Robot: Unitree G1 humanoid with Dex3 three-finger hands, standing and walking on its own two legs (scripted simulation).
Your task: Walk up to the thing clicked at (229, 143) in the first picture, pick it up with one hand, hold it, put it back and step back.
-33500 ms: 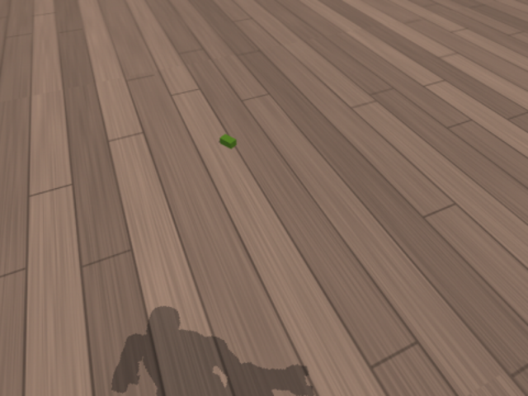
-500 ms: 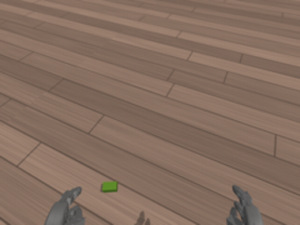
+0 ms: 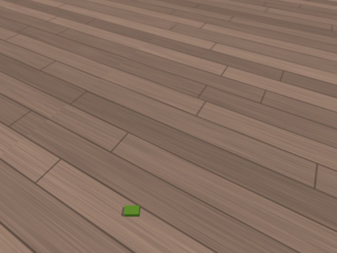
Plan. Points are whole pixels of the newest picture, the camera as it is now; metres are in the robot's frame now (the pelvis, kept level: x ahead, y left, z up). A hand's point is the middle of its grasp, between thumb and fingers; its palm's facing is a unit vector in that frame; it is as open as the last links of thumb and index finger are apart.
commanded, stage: stand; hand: left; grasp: from above
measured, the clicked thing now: (132, 211) +0.47 +0.24 -0.75
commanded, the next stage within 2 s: step back in 2.00 s
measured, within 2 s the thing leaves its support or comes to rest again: neither
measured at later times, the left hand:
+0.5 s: hand out of the picture +0.04 +0.24 -0.15, palm faces +0.02 -0.94 -0.34, open 7.4 cm
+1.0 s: hand out of the picture +0.08 +0.23 -0.15, palm faces +0.02 -0.94 -0.33, open 7.4 cm
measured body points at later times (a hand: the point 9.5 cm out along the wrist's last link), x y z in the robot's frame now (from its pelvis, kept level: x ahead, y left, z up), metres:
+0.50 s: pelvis +0.00 +0.00 +0.01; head +0.00 -0.01 +0.46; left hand +0.04 +0.29 -0.13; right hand +0.07 -0.29 -0.13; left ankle +0.00 +0.10 -0.74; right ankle +0.00 -0.13 -0.74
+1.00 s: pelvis +0.01 -0.01 +0.01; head +0.01 -0.01 +0.46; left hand +0.08 +0.28 -0.12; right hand +0.08 -0.30 -0.13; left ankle +0.00 +0.10 -0.74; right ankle +0.00 -0.13 -0.74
